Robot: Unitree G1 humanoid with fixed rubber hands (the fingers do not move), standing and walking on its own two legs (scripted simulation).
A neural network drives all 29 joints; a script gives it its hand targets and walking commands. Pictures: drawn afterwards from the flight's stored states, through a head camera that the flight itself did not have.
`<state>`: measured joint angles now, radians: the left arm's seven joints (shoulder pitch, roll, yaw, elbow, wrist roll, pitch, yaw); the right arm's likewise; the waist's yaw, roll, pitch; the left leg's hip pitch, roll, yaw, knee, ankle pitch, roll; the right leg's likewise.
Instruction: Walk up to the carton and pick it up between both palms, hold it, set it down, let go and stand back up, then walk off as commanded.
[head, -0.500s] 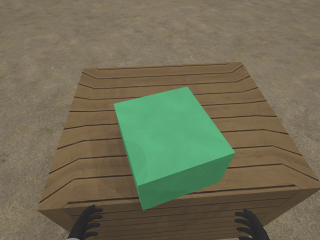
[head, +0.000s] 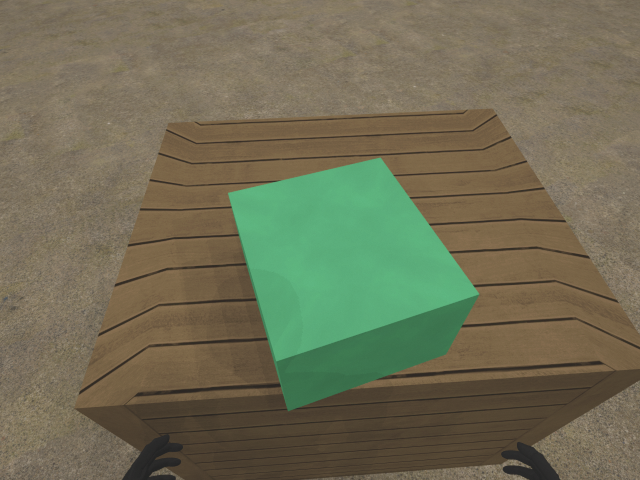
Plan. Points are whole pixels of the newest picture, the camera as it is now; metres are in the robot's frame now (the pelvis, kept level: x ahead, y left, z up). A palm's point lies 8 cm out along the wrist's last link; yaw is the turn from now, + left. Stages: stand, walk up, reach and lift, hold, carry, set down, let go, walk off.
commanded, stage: stand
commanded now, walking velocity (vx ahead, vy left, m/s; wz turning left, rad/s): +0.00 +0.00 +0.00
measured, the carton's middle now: (337, 274) +0.40 +0.01 +0.00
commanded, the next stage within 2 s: none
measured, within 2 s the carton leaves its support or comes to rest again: neither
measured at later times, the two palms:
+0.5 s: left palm out of the picture +0.10 +0.27 -0.10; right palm out of the picture +0.11 -0.27 -0.10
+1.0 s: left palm out of the picture +0.08 +0.28 -0.12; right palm out of the picture +0.09 -0.27 -0.10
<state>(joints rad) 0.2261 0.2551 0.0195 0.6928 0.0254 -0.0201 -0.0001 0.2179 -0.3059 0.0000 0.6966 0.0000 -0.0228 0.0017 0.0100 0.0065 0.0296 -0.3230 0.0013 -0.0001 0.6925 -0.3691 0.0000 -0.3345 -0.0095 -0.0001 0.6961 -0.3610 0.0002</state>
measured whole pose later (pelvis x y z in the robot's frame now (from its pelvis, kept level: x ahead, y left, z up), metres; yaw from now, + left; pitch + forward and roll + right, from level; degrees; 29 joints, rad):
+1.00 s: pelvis +0.00 +0.02 +0.00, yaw +0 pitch +0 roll -1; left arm 0.16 0.28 0.02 0.94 0.03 -0.02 0.00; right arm 0.21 -0.34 0.00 0.88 0.00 -0.03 0.00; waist 0.01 0.01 0.03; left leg -0.32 0.01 0.00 0.68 -0.35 0.01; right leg -0.30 0.00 0.00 0.62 -0.31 0.02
